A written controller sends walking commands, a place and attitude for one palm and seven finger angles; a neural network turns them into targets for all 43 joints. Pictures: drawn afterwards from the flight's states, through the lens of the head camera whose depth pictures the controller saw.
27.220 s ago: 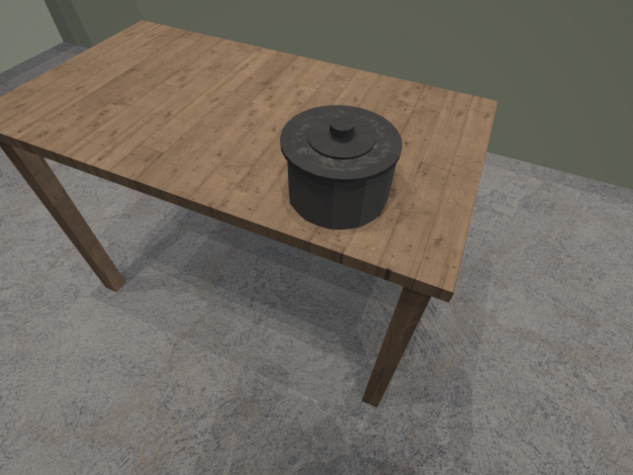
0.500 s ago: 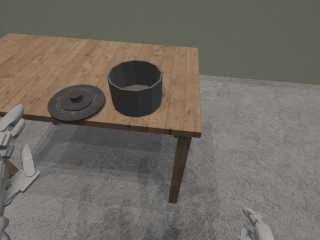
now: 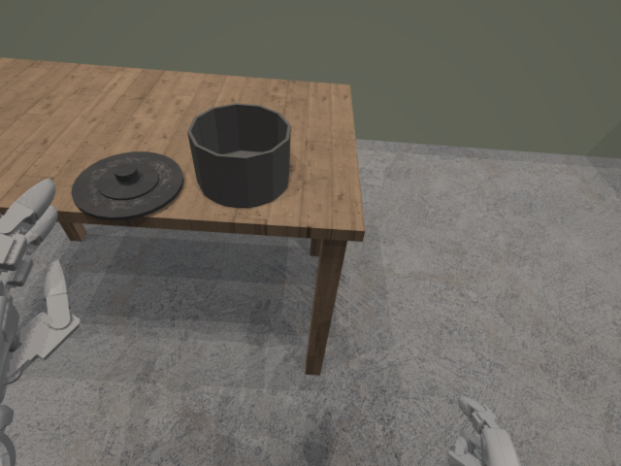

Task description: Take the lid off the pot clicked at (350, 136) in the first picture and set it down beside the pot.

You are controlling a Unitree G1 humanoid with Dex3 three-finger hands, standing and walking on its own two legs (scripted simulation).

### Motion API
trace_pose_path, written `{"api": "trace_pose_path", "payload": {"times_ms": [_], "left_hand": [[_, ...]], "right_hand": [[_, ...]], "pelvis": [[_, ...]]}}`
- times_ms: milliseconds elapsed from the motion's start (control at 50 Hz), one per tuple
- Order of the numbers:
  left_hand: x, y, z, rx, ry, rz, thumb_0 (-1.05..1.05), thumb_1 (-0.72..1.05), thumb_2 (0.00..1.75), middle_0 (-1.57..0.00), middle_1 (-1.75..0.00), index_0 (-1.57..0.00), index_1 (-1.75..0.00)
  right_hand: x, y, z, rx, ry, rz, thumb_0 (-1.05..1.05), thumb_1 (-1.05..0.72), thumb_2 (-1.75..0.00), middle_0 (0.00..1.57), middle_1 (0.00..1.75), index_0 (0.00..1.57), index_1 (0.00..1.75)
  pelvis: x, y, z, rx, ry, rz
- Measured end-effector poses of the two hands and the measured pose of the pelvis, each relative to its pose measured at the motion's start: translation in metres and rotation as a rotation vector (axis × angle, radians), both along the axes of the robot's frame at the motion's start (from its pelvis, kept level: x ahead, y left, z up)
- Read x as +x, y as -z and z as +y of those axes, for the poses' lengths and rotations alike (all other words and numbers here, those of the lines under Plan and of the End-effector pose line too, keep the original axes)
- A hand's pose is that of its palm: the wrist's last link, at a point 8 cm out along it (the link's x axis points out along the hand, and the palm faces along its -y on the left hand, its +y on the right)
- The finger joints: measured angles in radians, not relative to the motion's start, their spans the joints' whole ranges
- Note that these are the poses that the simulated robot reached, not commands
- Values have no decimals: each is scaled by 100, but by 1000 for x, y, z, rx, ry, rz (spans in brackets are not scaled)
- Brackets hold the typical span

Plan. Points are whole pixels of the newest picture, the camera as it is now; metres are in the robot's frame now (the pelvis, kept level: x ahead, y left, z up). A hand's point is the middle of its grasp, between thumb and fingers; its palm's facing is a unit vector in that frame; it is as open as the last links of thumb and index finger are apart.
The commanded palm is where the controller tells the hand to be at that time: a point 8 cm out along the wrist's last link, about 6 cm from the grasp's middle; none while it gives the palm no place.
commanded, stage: step back with the hand held close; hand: left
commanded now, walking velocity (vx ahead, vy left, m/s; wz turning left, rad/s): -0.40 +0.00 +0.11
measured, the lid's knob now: (125, 172) +0.61 +0.40 +0.01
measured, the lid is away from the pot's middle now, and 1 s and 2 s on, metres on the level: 0.23 0.23 0.23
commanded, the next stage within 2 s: stop stepping back and stand still in 0.08 s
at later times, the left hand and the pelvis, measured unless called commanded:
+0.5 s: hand out of the picture +0.05 +0.25 +0.19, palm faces +0.46 -0.83 -0.32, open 7.4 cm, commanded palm -0.02 +0.29 +0.19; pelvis -0.14 +0.01 -0.01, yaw +1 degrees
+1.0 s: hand out of the picture +0.03 +0.28 +0.16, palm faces +0.49 -0.78 -0.38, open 7.4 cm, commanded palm none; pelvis -0.15 +0.02 +0.00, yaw +5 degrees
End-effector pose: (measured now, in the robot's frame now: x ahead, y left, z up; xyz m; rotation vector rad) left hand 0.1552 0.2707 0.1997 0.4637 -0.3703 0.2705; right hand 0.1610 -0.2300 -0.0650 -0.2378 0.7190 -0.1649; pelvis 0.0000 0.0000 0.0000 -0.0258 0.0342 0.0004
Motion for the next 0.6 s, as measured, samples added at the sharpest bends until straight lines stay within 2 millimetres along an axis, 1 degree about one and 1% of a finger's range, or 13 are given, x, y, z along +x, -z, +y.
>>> {"api": "trace_pose_path", "payload": {"times_ms": [60, 100, 120, 180, 220, 280, 340, 380, 420, 440, 480, 540, 600], "left_hand": [[2, 3, 2, -19, 18, 17, 1, 89, 90, -21, -30, -21, -30], [-4, 6, 2, -22, 26, 60, 1, 89, 90, -21, -30, -21, -30], [-11, 7, 0, -16, 29, 84, 1, 89, 90, -21, -30, -21, -30], [-42, 9, -5, 21, 35, 151, 1, 89, 90, -21, -30, -21, -30], [-60, 26, -6, 49, 28, 219, 1, 89, 90, -21, -30, -21, -30], [-97, 33, -8, 59, -10, 234, 1, 89, 90, -21, -30, -21, -30], [-132, 23, -5, 41, -55, 179, 1, 89, 90, -22, -30, -21, -30], [-146, 12, -1, 19, -82, 94, 1, 88, 90, -22, -30, -21, -30], [-152, 4, 6, -2, -92, -10, 1, 88, 90, -22, -30, -21, -30], [-152, 2, 10, -6, -92, -59, 1, 88, 90, -22, -30, -21, -30], [-148, 0, 16, -10, -101, -112, 1, 89, 90, -21, -30, -21, -30], [-140, -3, 19, -18, -103, -96, 1, 89, 90, -21, -30, -21, -30], [-145, -1, 11, -5, -90, -4, 1, 89, 90, -21, -30, -20, -30]], "right_hand": [[-13, -12, -4, -5, 3, -45, 1, -91, -90, 20, 30, 20, 30], [-26, -19, -6, -3, 4, -69, 1, -91, -90, 20, 30, 20, 30], [-34, -21, -7, 0, 8, -77, 1, -91, -90, 20, 30, 20, 30], [-59, -23, -13, 9, 20, -84, 1, -91, -90, 20, 30, 20, 30], [-73, -11, -19, 12, 1, -67, 1, -90, -90, 20, 30, 20, 30], [-96, 3, -26, -1, 11, -23, 1, -90, -90, 20, 30, 20, 30], [-123, 6, -28, -31, 17, 39, 1, -91, -90, 20, 30, 20, 30], [-139, 4, -26, -51, 32, 51, 1, -91, -90, 20, 30, 20, 30], [-149, 4, -23, -71, 41, 20, 1, -91, -90, 20, 30, 20, 30], [-153, 6, -21, -77, 41, -6, 1, -91, -90, 20, 30, 20, 30], [-163, 8, -13, -48, 48, -33, 2, -91, -90, 20, 30, 20, 30], [-180, 6, 2, 39, 46, -49, 1, -91, -90, 20, 30, 20, 30], [-194, 5, 12, 101, 31, -23, 1, -91, -90, 20, 30, 20, 30]], "pelvis": [[-21, -4, 1, 9, 11, -24], [-36, -6, 0, 1, 10, -32], [-43, -7, -1, -4, 10, -34], [-61, -7, -5, -13, 9, -35], [-73, -2, -7, -25, -17, -31], [-93, 8, -13, 0, -14, -46], [-105, 7, -10, 7, -11, -56], [-109, 5, -6, 11, 4, -53], [-116, 8, 2, -10, 10, -45], [-122, 13, 6, -23, -3, -43], [-137, 14, 6, 1, -14, -69], [-147, 5, 1, 15, -33, -68], [-152, -4, -6, 10, -49, -47]]}}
